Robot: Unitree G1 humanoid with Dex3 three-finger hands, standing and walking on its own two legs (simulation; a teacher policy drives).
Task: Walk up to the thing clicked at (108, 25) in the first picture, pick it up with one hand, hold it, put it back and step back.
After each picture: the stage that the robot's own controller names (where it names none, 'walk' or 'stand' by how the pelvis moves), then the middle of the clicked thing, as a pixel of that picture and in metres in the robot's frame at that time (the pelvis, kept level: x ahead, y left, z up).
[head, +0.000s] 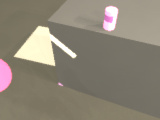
stand; (110, 18) +0.82 -0.15 +0.00
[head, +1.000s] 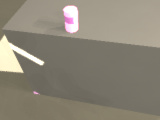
walk; (71, 19) +0.73 +0.10 +0.02
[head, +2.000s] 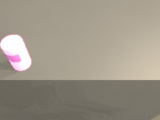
stand; (17, 53) +0.43 +0.24 +0.04
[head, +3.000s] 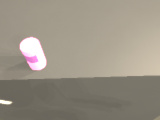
walk; (34, 54) +0.45 +0.19 +0.01
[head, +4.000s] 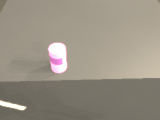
stand; (58, 58) +0.49 +0.11 +0.00
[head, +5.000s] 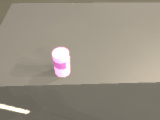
stand; (61, 62) +0.47 +0.09 -0.01
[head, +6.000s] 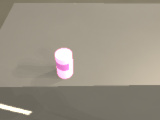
stand; (64, 63) +0.47 +0.08 -0.01
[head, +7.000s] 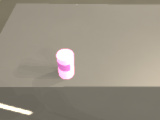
stand; (65, 64) +0.47 +0.08 -0.01
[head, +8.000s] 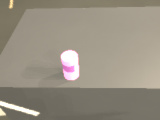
rise first; (70, 65) +0.47 +0.09 +0.00
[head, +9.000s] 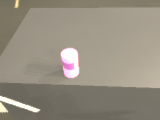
go down; (70, 63) +0.48 +0.09 +0.00
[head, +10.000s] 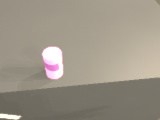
go down; (53, 63) +0.45 +0.09 +0.01
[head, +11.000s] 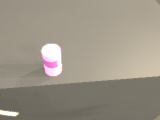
go down; (52, 60) +0.46 +0.09 +0.01
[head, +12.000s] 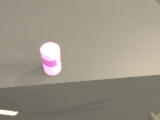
go down; (51, 59) +0.47 +0.09 +0.01
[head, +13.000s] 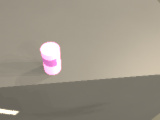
go down; (51, 59) +0.47 +0.09 +0.01
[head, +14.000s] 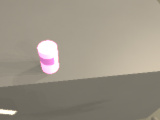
close in; (48, 57) +0.47 +0.09 +0.02
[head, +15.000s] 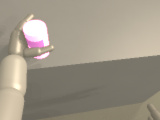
close; (37, 40) +0.48 +0.10 +0.06
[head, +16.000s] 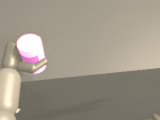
lift; (32, 55) +0.41 +0.14 +0.11
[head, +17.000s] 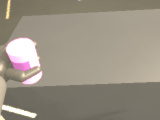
hold; (25, 62) +0.32 +0.17 +0.20
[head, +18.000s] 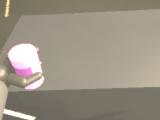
hold; (27, 67) +0.31 +0.16 +0.18
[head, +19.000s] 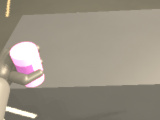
hold; (28, 65) +0.32 +0.16 +0.18
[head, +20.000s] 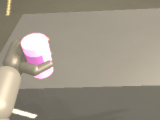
crouch; (38, 56) +0.34 +0.13 +0.19
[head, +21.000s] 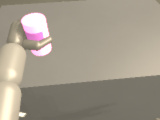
crouch; (37, 35) +0.44 +0.12 +0.18
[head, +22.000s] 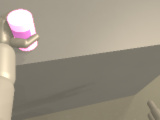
lower; (23, 31) +0.50 +0.12 +0.08
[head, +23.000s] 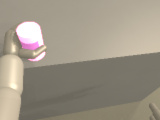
lower; (32, 42) +0.47 +0.12 +0.06
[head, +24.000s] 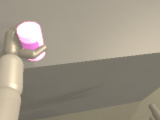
lower; (32, 42) +0.47 +0.12 +0.06
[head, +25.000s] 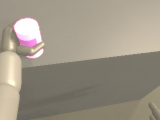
lower; (30, 39) +0.48 +0.12 +0.07
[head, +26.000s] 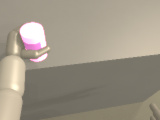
open; (35, 43) +0.47 +0.11 +0.06
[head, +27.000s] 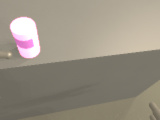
withdraw; (26, 39) +0.48 +0.12 +0.07
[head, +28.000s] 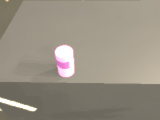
sink last; (65, 61) +0.46 +0.10 +0.02
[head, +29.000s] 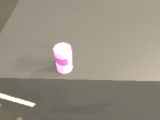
stand; (63, 58) +0.47 +0.10 +0.01
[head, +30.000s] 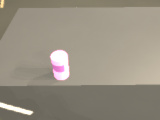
stand; (60, 65) +0.47 +0.11 +0.00
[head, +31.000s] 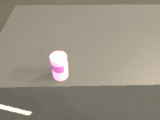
stand; (59, 66) +0.46 +0.10 -0.01
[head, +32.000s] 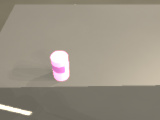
stand; (60, 66) +0.46 +0.10 -0.01
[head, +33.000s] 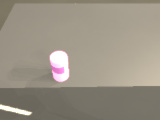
stand; (59, 66) +0.45 +0.10 -0.01
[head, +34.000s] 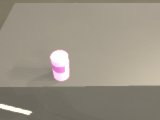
stand; (60, 66) +0.45 +0.10 -0.01
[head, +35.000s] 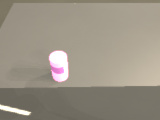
walk; (59, 66) +0.45 +0.10 -0.01
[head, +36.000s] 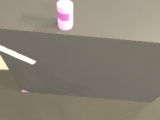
walk; (65, 15) +0.66 +0.09 +0.02
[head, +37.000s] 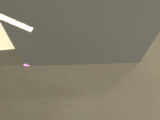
walk; out of the picture +0.93 +0.19 +0.03
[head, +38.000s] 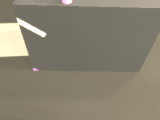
stand; out of the picture +1.08 +0.12 +0.01
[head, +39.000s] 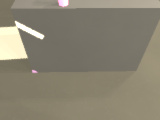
stand; out of the picture +1.10 +0.13 -0.01
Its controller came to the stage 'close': yes
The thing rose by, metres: 0.20
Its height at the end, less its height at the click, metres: +0.00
